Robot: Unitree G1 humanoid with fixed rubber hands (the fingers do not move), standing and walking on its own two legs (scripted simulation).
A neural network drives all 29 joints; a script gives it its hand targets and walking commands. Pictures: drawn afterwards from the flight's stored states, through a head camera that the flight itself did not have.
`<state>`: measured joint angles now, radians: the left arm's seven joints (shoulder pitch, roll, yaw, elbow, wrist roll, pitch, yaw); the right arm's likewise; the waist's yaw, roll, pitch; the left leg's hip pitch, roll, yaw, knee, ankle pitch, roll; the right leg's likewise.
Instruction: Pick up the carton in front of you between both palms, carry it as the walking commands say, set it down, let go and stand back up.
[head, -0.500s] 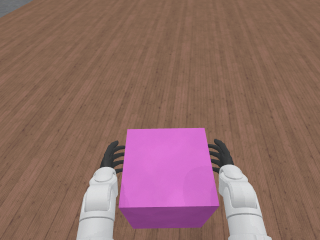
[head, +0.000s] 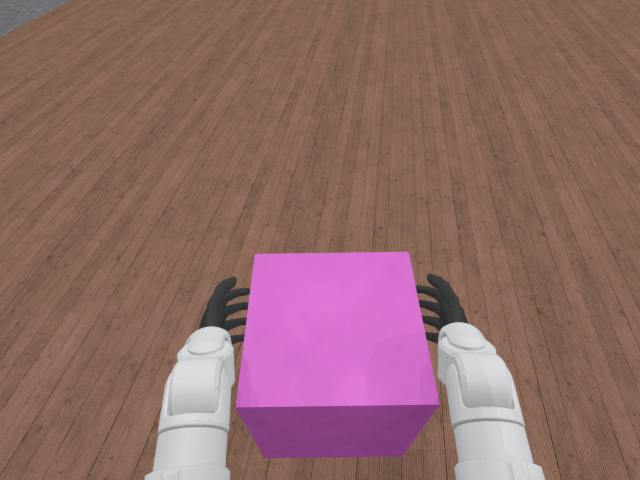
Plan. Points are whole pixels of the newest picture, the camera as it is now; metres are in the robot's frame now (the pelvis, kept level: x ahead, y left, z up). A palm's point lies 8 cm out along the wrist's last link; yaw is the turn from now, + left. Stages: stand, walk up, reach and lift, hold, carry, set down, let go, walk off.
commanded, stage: carry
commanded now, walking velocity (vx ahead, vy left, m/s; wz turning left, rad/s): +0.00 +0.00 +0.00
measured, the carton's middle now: (332, 360) +0.29 +0.00 -0.05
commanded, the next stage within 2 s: hold in 0.62 s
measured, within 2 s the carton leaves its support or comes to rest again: neither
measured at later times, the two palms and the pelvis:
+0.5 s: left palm (213, 343) +0.27 +0.15 +0.04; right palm (453, 340) +0.27 -0.15 +0.04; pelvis -0.01 +0.00 +0.00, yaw +0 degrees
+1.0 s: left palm (224, 344) +0.27 +0.13 +0.05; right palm (477, 360) +0.24 -0.17 +0.05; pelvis -0.03 +0.01 +0.01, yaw -5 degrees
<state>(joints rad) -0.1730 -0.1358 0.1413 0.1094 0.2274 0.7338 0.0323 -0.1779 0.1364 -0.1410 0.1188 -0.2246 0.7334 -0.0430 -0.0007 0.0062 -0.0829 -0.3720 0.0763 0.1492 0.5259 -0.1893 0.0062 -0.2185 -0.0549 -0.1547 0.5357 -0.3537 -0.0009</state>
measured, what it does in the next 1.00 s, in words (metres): stands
